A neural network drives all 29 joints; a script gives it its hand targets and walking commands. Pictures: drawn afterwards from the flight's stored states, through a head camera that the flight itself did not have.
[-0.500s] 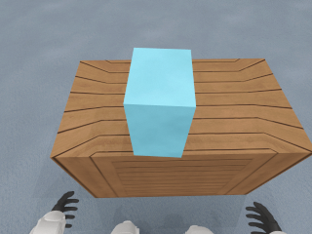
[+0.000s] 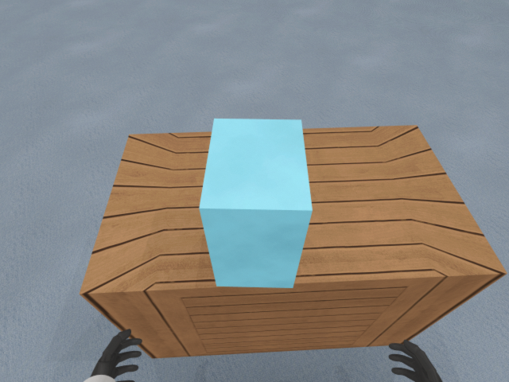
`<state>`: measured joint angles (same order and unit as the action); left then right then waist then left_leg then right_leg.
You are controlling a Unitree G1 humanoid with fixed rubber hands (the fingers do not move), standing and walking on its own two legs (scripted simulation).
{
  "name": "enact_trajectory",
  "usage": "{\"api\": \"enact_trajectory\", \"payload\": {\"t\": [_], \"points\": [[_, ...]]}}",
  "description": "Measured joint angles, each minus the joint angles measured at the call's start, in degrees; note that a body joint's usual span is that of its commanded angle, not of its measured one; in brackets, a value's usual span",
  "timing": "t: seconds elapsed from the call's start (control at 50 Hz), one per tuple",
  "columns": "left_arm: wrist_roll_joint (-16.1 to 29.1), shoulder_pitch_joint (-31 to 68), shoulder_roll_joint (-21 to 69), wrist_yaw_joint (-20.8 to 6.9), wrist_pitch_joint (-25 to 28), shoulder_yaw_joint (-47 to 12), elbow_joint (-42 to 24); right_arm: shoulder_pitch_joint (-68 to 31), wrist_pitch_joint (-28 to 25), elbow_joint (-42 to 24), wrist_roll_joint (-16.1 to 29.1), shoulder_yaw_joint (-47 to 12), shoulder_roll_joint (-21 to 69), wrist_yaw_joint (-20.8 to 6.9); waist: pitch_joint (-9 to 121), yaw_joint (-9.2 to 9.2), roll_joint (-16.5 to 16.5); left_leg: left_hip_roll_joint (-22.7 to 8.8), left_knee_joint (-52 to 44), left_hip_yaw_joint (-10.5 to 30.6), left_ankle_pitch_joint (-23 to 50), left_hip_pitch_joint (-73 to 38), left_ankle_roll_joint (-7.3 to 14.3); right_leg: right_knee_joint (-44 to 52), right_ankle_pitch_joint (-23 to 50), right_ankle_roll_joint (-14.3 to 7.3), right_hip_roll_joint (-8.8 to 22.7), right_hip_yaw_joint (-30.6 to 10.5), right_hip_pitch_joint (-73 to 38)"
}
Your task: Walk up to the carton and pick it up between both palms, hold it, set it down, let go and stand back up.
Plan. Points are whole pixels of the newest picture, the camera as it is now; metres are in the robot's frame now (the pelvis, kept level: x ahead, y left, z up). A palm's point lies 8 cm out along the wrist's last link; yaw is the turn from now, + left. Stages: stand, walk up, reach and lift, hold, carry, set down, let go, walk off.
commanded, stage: reach and lift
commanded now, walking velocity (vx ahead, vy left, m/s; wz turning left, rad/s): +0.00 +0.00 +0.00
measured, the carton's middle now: (256, 208) +0.44 +0.03 -0.02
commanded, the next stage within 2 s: none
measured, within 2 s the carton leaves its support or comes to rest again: neither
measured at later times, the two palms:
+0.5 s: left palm (134, 354) +0.19 +0.21 -0.06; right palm (405, 371) +0.17 -0.20 -0.06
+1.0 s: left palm (128, 344) +0.19 +0.22 -0.04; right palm (377, 346) +0.19 -0.16 -0.04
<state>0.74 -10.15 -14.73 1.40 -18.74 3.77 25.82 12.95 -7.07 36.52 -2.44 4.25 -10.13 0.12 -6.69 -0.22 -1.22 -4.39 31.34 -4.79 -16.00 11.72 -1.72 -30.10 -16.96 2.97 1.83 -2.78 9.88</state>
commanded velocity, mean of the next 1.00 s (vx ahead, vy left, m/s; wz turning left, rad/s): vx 0.00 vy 0.00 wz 0.00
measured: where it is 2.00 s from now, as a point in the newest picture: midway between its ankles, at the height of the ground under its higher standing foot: outside the picture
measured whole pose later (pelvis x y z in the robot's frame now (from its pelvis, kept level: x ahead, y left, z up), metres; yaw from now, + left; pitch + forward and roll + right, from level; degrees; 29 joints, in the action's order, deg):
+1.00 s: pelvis +0.00 +0.00 +0.00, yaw +1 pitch -6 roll -1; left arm 9.9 -7.7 -11.5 -1.3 17.1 -3.4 30.5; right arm 10.3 -27.8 35.2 3.4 0.0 1.2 8.0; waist -7.5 1.8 -0.7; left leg -3.7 29.4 -2.9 -15.5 8.0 -1.6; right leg -26.6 -16.0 3.1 2.1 -1.4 4.8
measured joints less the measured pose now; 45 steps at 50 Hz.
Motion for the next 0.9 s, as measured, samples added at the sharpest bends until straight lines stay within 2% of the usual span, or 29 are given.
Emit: {"api": "enact_trajectory", "payload": {"t": [0.18, 0.46, 0.72, 0.9], "points": [[1.57, -0.64, 1.83, -1.4, 9.28, -0.93, 1.34, -0.93, -6.39, 2.23, -1.36, -0.45, 4.28, 1.68, 1.3, -0.13, 0.92, 1.1, -4.68, -0.08, 1.77, -2.12, 0.53, 4.86, 1.81, 0.54, 0.99, 0.24, -2.32], [2.55, -3.57, 4.72, -1.38, 19.98, -4.82, 1.67, 1.71, -13.27, 2.95, 2.91, -0.89, 6.33, 2.98, 1.75, 0.65, -0.48, 0.84, -7.07, -0.28, 1.05, -8.41, 0.41, 9.43, 2.43, 0.52, 0.71, 0.21, -9.44], [3.65, -3.94, 6.13, -2.53, 27.87, -5.98, 0.54, 2.22, -17.7, 0.04, 6.2, -4.11, 7.93, 4.92, -0.22, 1.26, 0.34, 0.24, -5.96, 0.75, 0.87, -8.86, -0.2, 8.21, 1.95, -0.13, 0.0, 0.9, -10.12], [6.5, -0.36, 4.02, -3.79, 33.21, -6.43, 4.77, -0.41, -19.98, -0.58, 5.68, -5.18, 10.26, 6.97, -1.16, 1.76, 0.76, 0.59, -3.54, 1.5, 0.83, -6.04, -0.08, 4.66, 1.06, -0.1, 0.25, 1.24, -7.06]]}}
